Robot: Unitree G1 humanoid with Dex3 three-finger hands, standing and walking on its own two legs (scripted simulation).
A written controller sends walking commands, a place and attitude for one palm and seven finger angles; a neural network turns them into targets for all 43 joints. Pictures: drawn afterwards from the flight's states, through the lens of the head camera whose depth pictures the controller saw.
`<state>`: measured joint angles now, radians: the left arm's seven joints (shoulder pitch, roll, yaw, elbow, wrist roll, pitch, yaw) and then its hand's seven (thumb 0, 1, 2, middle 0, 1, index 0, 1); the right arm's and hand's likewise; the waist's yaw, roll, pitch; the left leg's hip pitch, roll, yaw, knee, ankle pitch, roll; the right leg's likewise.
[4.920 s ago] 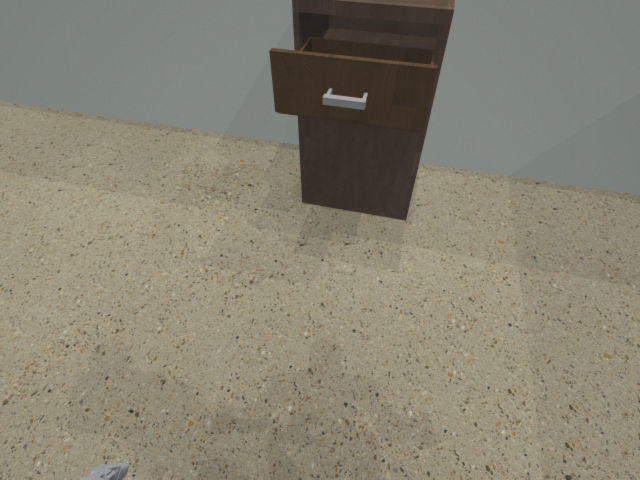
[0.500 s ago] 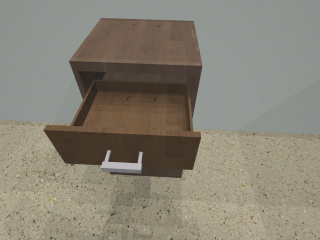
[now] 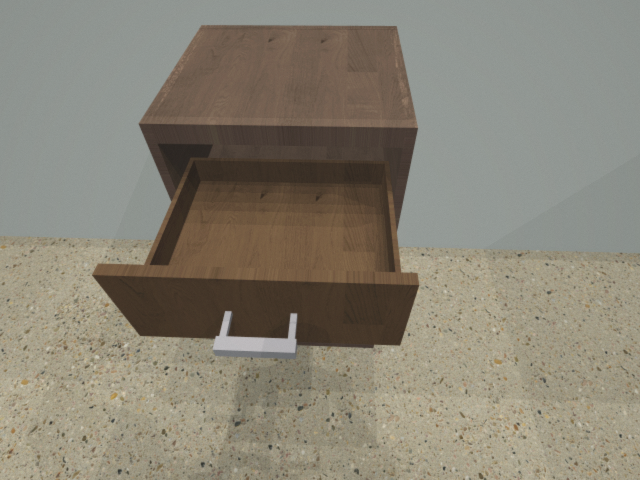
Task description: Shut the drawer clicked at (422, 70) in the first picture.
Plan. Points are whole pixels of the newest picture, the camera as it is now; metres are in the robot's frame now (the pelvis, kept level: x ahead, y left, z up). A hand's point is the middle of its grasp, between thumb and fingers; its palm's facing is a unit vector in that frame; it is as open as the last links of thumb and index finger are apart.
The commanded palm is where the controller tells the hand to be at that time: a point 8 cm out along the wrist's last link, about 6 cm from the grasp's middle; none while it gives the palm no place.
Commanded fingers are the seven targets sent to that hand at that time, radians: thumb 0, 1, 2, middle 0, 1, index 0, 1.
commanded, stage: come to a stop and stand still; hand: left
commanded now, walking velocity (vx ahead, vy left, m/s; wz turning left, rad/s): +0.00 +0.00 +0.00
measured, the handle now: (258, 333) +0.32 +0.12 -0.04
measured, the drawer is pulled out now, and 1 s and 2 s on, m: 0.30 0.30 0.30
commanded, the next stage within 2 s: look again from close up in 0.88 s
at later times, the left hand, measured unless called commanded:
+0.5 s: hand out of the picture +0.08 +0.16 -0.17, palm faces +0.02 -0.97 -0.22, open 7.3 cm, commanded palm none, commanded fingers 0.00 0.90 0.90 -0.20 -0.30 -0.20 -0.30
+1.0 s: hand out of the picture +0.04 +0.13 -0.17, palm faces +0.04 -0.98 -0.21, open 7.3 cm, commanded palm none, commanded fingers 0.00 0.90 0.90 -0.20 -0.30 -0.20 -0.30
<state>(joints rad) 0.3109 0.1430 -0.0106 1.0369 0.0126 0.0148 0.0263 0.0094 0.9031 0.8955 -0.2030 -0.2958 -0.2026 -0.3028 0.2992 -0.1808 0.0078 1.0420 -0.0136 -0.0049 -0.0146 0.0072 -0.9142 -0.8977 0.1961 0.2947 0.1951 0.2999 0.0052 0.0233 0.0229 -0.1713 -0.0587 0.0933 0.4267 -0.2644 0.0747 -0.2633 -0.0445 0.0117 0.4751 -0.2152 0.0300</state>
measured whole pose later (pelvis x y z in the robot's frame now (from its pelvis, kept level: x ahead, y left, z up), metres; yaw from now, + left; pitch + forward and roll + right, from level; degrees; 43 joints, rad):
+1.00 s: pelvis +0.04 -0.04 +0.00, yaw +1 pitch +0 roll +0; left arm 0.29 0.16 -0.01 1.08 0.00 0.00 0.03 0.01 0.91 0.90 -0.20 -0.30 -0.20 -0.30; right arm 0.28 -0.15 0.01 1.14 -0.01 -0.02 -0.03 0.00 -0.91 -0.90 0.20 0.29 0.19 0.30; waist 0.00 0.01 0.02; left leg -0.08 0.01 0.06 0.37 -0.29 0.01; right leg -0.17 0.02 -0.03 0.42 -0.25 -0.03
